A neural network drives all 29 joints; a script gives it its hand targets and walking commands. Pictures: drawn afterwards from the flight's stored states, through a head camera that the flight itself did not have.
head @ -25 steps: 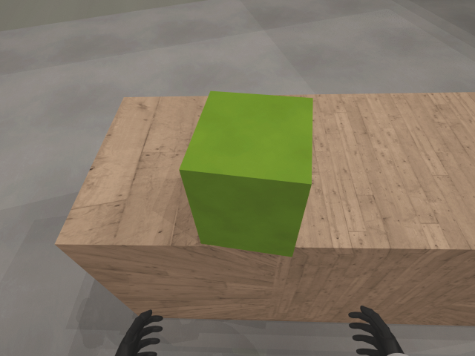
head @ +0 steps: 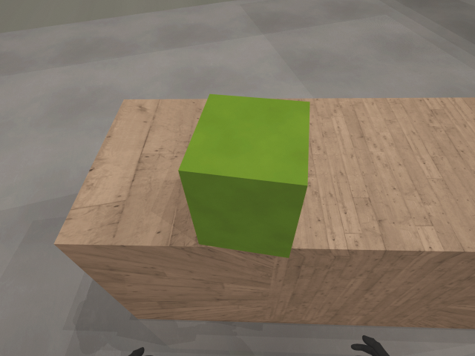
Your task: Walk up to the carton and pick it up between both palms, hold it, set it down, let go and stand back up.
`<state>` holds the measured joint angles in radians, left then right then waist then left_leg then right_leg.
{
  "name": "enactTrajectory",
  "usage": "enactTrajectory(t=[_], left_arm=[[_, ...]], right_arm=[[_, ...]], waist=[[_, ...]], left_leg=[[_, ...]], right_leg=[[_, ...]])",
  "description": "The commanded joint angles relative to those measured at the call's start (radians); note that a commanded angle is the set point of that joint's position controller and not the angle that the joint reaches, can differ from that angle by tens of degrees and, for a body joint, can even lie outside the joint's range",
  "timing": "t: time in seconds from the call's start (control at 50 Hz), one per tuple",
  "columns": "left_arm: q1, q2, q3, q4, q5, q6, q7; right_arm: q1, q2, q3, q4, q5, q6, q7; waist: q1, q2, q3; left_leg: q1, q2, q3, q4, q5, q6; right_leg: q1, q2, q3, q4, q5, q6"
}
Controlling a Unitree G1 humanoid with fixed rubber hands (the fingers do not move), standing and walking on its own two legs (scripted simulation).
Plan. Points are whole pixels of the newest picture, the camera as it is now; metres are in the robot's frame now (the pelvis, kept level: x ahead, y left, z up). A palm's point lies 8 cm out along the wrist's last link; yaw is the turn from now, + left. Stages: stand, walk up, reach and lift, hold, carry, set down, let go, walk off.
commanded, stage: stand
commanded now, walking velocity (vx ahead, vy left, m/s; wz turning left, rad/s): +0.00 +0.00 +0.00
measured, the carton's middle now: (250, 178) +0.44 +0.00 +0.01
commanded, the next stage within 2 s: none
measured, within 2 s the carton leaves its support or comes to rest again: neither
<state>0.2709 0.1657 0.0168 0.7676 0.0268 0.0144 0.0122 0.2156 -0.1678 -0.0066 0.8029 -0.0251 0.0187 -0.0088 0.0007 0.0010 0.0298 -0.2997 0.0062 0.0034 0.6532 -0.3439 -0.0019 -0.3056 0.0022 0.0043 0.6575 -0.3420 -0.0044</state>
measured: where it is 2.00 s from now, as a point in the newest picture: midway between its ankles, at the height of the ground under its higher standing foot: outside the picture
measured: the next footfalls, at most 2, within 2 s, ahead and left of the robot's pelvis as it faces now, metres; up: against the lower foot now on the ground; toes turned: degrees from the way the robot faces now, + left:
none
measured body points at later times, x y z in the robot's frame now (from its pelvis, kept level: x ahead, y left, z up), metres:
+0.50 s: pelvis +0.00 -0.01 +0.01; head +0.00 -0.01 +0.46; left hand +0.05 +0.22 -0.14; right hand +0.04 -0.23 -0.14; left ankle +0.00 +0.12 -0.72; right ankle +0.01 -0.12 -0.72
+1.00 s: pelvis +0.01 -0.01 +0.02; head +0.01 +0.00 +0.47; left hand +0.00 +0.20 -0.15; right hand +0.00 -0.21 -0.15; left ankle +0.00 +0.12 -0.72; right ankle +0.01 -0.12 -0.72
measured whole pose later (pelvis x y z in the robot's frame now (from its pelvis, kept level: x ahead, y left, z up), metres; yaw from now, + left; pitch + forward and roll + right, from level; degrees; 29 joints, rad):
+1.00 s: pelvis +0.01 -0.01 +0.02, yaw +0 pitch -2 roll +0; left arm 0.31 0.11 0.02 1.11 0.01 0.00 0.03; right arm 0.29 -0.11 -0.01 1.14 -0.01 0.00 -0.04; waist 0.00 0.00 0.03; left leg -0.17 0.01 0.00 0.47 -0.26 -0.01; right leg -0.18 0.01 0.00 0.48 -0.26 -0.01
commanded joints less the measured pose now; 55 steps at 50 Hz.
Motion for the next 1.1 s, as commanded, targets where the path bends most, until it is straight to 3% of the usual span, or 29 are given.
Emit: enactTrajectory(t=[0.0, 0.02, 0.06, 0.08, 0.12, 0.14, 0.16, 0.18, 0.22, 0.24, 0.26, 0.36, 0.42, 0.48, 0.52, 0.58, 0.7, 0.76, 0.78, 0.8, 0.82, 0.88, 0.9, 0.92, 0.96, 0.98, 1.02, 1.06, 1.08], left_arm=[[-0.002, 0.095, 0.028, -0.075, 0.006, -0.024, 0.009], [0.015, 0.099, 0.026, -0.063, 0.005, -0.025, 0.004], [0.026, 0.093, 0.023, -0.045, -0.002, -0.028, 0.01], [0.001, 0.075, 0.019, -0.043, 0.002, -0.026, 0.011], [0.004, 0.08, 0.024, -0.035, -0.003, -0.029, 0.007], [0.026, 0.12, 0.035, -0.02, -0.001, -0.031, 0.008], [0.033, 0.13, 0.039, -0.009, -0.006, -0.033, 0.008], [0.051, 0.123, 0.038, -0.002, -0.001, -0.037, 0.008], [0.038, 0.099, 0.03, 0.012, 0.005, -0.032, 0.013], [0.052, 0.103, 0.031, 0.026, 0.001, -0.034, 0.017], [0.03, 0.091, 0.027, 0.037, -0.004, -0.037, 0.016], [0.051, 0.087, 0.03, 0.084, -0.01, -0.036, 0.021], [0.049, 0.096, 0.037, 0.125, -0.008, -0.031, 0.017], [0.052, 0.086, 0.034, 0.142, -0.006, -0.035, 0.02], [0.022, 0.081, 0.03, 0.154, -0.008, -0.032, 0.026], [0.06, 0.054, 0.02, 0.19, -0.012, -0.031, 0.022], [0.066, 0.07, 0.023, 0.235, -0.008, -0.035, 0.029], [0.072, 0.069, 0.021, 0.257, -0.01, -0.031, 0.029], [0.084, 0.053, 0.02, 0.271, -0.009, -0.032, 0.027], [0.105, 0.017, 0.01, 0.282, -0.016, -0.029, 0.023], [0.093, 0.051, 0.019, 0.29, -0.011, -0.027, 0.027], [0.082, 0.037, 0.012, 0.291, -0.015, -0.033, 0.025], [0.086, 0.04, 0.014, 0.309, -0.015, -0.032, 0.028], [0.073, 0.056, 0.019, 0.308, -0.01, -0.031, 0.027], [0.101, 0.026, 0.01, 0.33, -0.014, -0.029, 0.026], [0.112, 0.02, 0.01, 0.329, -0.019, -0.029, 0.025], [0.112, 0.004, 0.004, 0.343, -0.011, -0.026, 0.028], [0.128, 0.011, 0.002, 0.355, -0.011, -0.027, 0.033], [0.119, -0.008, 0.003, 0.356, -0.01, -0.025, 0.033]], right_arm=[[-0.016, -0.068, -0.022, -0.071, 0.005, -0.023, -0.009], [-0.009, -0.062, -0.021, -0.057, 0.006, -0.019, -0.012], [0.022, -0.098, -0.035, -0.032, 0.003, -0.016, -0.011], [0.007, -0.098, -0.035, -0.032, 0.003, -0.016, -0.007], [0.031, -0.104, -0.034, -0.005, 0.005, -0.02, -0.007], [0.039, -0.088, -0.035, -0.004, 0.009, -0.022, -0.009], [0.024, -0.085, -0.034, 0.007, 0.011, -0.023, -0.009], [0.003, -0.067, -0.029, -0.001, 0.009, -0.028, -0.012], [0.026, -0.079, -0.034, 0.023, 0.01, -0.029, -0.014], [0.01, -0.082, -0.034, 0.028, 0.008, -0.024, -0.016], [0.029, -0.083, -0.038, 0.042, 0.007, -0.023, -0.014], [0.067, -0.098, -0.039, 0.098, 0.007, -0.032, -0.016], [0.085, -0.074, -0.036, 0.123, 0.016, -0.038, -0.02], [0.057, -0.072, -0.038, 0.149, 0.009, -0.031, -0.023], [0.099, -0.064, -0.033, 0.172, 0.013, -0.026, -0.024], [0.089, -0.069, -0.032, 0.188, 0.013, -0.019, -0.028], [0.103, -0.072, -0.035, 0.245, 0.009, -0.028, -0.03], [0.14, -0.029, -0.024, 0.273, 0.015, -0.026, -0.028], [0.146, -0.038, -0.021, 0.282, 0.011, -0.027, -0.03], [0.129, -0.054, -0.026, 0.283, 0.014, -0.026, -0.029], [0.129, -0.024, -0.019, 0.29, 0.008, -0.03, -0.028], [0.127, -0.032, -0.016, 0.303, 0.011, -0.024, -0.031], [0.121, -0.026, -0.014, 0.298, 0.015, -0.029, -0.032], [0.123, -0.037, -0.014, 0.312, 0.011, -0.03, -0.033], [0.132, -0.02, -0.013, 0.303, 0.02, -0.032, -0.037], [0.125, -0.024, -0.01, 0.316, 0.016, -0.029, -0.034], [0.133, -0.019, -0.009, 0.319, 0.017, -0.026, -0.039], [0.139, -0.035, -0.016, 0.329, 0.016, -0.024, -0.039], [0.164, -0.037, -0.012, 0.338, 0.014, -0.023, -0.037]], waist=[[0.004, -0.01, -0.034], [-0.002, -0.045, -0.03], [-0.008, -0.025, -0.029], [-0.01, -0.049, -0.022], [-0.011, 0.019, -0.046], [-0.01, -0.008, -0.055], [0.001, 0.021, -0.058], [0.008, 0.004, -0.07], [0.001, 0.03, -0.034], [0.006, -0.025, -0.019], [-0.004, -0.032, -0.014], [-0.001, 0.023, -0.006], [-0.004, -0.02, -0.013], [0.004, 0.019, -0.014], [-0.022, -0.046, 0.051], [-0.007, -0.023, 0.064], [0.0, 0.007, 0.049], [-0.008, -0.034, 0.022], [0.0, -0.027, 0.037], [0.003, 0.038, 0.029], [0.003, 0.004, 0.035], [0.002, 0.047, 0.051], [-0.002, -0.005, 0.08], [-0.002, 0.02, 0.077], [0.001, -0.005, 0.047], [0.013, 0.042, 0.072], [0.008, -0.023, 0.086], [0.01, -0.038, 0.075], [-0.007, 0.013, 0.086]], left_leg=[[0.0, 0.04, -0.052, -0.124, 0.139, 0.037], [0.024, 0.033, -0.049, -0.136, 0.133, 0.035], [0.03, 0.041, -0.058, -0.146, 0.119, 0.04], [0.021, 0.039, -0.06, -0.144, 0.133, 0.041], [0.042, 0.043, -0.055, -0.164, 0.137, 0.038], [0.034, 0.041, -0.057, -0.175, 0.137, 0.043], [0.048, 0.043, -0.059, -0.169, 0.168, 0.042], [0.061, 0.046, -0.054, -0.167, 0.156, 0.044], [0.028, 0.047, -0.062, -0.179, 0.15, 0.043], [0.028, 0.039, -0.057, -0.168, 0.177, 0.039], [0.057, 0.037, -0.05, -0.176, 0.178, 0.036], [0.027, 0.062, -0.074, -0.234, 0.185, 0.047], [0.05, 0.065, -0.077, -0.242, 0.154, 0.047], [0.105, 0.066, -0.062, -0.23, 0.176, 0.041], [0.075, 0.057, -0.06, -0.238, 0.157, 0.034], [0.081, 0.06, -0.06, -0.248, 0.14, 0.034], [0.086, 0.063, -0.055, -0.257, 0.199, 0.025], [0.095, 0.061, -0.056, -0.261, 0.195, 0.026], [0.092, 0.064, -0.063, -0.271, 0.199, 0.024], [0.102, 0.064, -0.062, -0.269, 0.16, 0.029], [0.065, 0.076, -0.073, -0.286, 0.148, 0.033], [0.081, 0.073, -0.06, -0.281, 0.177, 0.029], [0.063, 0.071, -0.067, -0.28, 0.17, 0.031], [0.069, 0.07, -0.059, -0.283, 0.164, 0.031], [0.097, 0.074, -0.062, -0.272, 0.209, 0.036], [0.057, 0.071, -0.06, -0.287, 0.169, 0.031], [0.071, 0.074, -0.064, -0.29, 0.178, 0.031], [0.089, 0.066, -0.059, -0.283, 0.179, 0.026], [0.086, 0.07, -0.051, -0.281, 0.158, 0.028]], right_leg=[[0.014, -0.065, 0.079, -0.149, 0.205, -0.046], [-0.013, -0.064, 0.087, -0.161, 0.18, -0.047], [-0.008, -0.062, 0.08, -0.173, 0.151, -0.038], [0.006, -0.064, 0.082, -0.17, 0.173, -0.049], [0.024, -0.056, 0.077, -0.171, 0.158, -0.047], [0.045, -0.061, 0.084, -0.17, 0.155, -0.049], [0.044, -0.064, 0.088, -0.177, 0.179, -0.052], [0.035, -0.064, 0.09, -0.178, 0.17, -0.051], [0.055, -0.062, 0.083, -0.188, 0.172, -0.047], [0.049, -0.074, 0.089, -0.199, 0.209, -0.049], [0.019, -0.083, 0.104, -0.211, 0.206, -0.062], [0.084, -0.06, 0.079, -0.209, 0.19, -0.051], [0.079, -0.048, 0.062, -0.228, 0.159, -0.045], [0.05, -0.063, 0.076, -0.248, 0.189, -0.042], [0.023, -0.077, 0.088, -0.282, 0.157, -0.045], [0.011, -0.072, 0.089, -0.304, 0.091, -0.044], [0.08, -0.08, 0.086, -0.286, 0.201, -0.052], [0.098, -0.074, 0.074, -0.295, 0.176, -0.047], [0.102, -0.074, 0.077, -0.283, 0.181, -0.048], [0.066, -0.063, 0.073, -0.289, 0.165, -0.044], [0.112, -0.065, 0.062, -0.275, 0.177, -0.041], [0.084, -0.072, 0.064, -0.281, 0.194, -0.038], [0.076, -0.067, 0.065, -0.278, 0.19, -0.037], [0.088, -0.073, 0.07, -0.288, 0.184, -0.036], [0.092, -0.073, 0.072, -0.289, 0.208, -0.047], [0.105, -0.066, 0.071, -0.287, 0.194, -0.036], [0.086, -0.069, 0.072, -0.281, 0.203, -0.039], [0.073, -0.068, 0.066, -0.293, 0.167, -0.038], [0.072, -0.069, 0.071, -0.293, 0.163, -0.034]])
